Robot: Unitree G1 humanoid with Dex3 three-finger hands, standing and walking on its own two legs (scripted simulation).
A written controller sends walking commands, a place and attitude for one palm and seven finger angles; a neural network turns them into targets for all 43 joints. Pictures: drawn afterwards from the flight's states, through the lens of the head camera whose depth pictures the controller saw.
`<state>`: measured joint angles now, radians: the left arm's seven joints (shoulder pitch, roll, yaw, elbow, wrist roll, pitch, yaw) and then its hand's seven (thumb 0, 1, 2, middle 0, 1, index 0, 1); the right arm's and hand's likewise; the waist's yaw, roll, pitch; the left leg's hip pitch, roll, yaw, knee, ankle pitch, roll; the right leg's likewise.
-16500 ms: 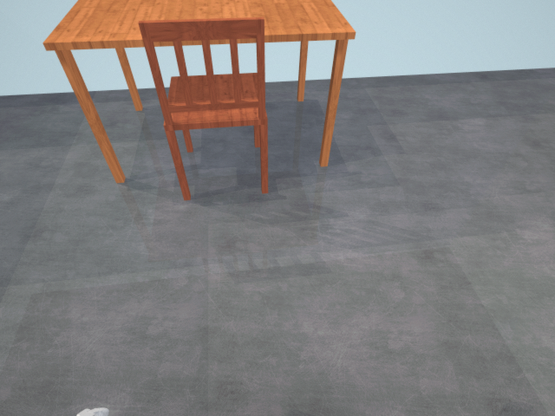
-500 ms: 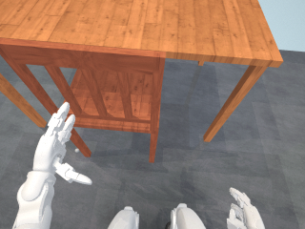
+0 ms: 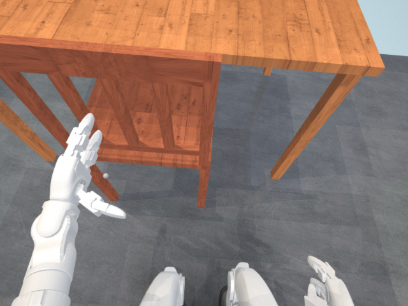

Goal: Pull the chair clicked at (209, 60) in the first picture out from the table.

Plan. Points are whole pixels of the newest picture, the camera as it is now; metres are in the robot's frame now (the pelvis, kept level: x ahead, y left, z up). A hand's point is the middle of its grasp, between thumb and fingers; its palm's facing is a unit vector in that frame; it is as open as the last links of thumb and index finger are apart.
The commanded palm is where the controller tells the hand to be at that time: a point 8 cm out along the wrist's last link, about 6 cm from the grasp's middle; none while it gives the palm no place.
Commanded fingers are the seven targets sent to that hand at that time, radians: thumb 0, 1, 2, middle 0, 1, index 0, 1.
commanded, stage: aim the fingers beside a spindle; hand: left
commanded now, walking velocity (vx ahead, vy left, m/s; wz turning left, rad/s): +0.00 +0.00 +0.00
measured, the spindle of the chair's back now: (123, 115) +0.51 +0.20 -0.01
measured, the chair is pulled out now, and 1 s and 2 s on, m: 0.00 0.00 0.00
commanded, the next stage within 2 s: push the fingers through the gap in 0.76 s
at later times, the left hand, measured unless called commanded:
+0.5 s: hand (108, 171) +0.36 +0.20 +0.01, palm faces -0.03 -1.00 -0.04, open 16.9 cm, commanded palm +0.34 +0.25 +0.01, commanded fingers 0.00 -0.50 0.30 -0.06 -0.08 -0.06 -0.08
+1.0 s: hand (111, 168) +0.37 +0.19 +0.01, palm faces -0.03 -1.00 -0.06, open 17.0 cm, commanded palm +0.35 +0.24 +0.01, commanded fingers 0.00 -0.50 0.30 -0.06 -0.08 -0.06 -0.08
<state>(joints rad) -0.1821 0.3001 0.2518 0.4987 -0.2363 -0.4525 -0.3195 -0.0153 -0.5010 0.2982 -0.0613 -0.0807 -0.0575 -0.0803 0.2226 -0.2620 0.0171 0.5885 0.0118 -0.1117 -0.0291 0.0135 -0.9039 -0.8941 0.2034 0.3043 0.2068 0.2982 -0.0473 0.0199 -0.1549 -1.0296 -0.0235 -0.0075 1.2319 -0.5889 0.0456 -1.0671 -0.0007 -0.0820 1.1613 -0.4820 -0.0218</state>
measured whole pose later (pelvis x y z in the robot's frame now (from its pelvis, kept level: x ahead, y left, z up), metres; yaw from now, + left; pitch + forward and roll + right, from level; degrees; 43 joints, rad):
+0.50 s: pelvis +0.00 +0.00 +0.00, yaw +0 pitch +23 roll -2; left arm -0.24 0.31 0.27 0.57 -0.22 -0.47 -0.30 -0.02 -0.50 0.30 -0.06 -0.08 -0.06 -0.08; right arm 0.23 -0.26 0.02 0.59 0.01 -0.07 -0.02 0.01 -0.90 -0.89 0.20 0.30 0.21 0.30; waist -0.06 0.02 -0.16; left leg -1.06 -0.02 0.00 1.25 -0.59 0.05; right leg -1.10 0.00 -0.07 1.18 -0.48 -0.02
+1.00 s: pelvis +0.00 +0.00 -0.01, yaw +0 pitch +23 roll -3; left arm -0.28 0.30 0.25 0.59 -0.20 -0.47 -0.28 -0.02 -0.50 0.30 -0.06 -0.08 -0.06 -0.08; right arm 0.21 -0.26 0.02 0.59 0.01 -0.07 -0.02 0.01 -0.90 -0.89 0.20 0.30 0.21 0.30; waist -0.05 0.02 -0.15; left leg -1.07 -0.03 -0.01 1.26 -0.59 0.05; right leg -1.11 0.00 -0.08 1.19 -0.49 -0.02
